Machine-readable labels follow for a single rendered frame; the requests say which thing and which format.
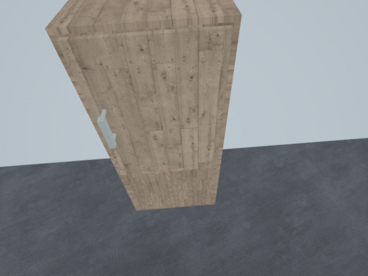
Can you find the cupboard door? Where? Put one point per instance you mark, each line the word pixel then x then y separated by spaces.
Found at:
pixel 163 91

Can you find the handle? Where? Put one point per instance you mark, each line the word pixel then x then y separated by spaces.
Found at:
pixel 104 127

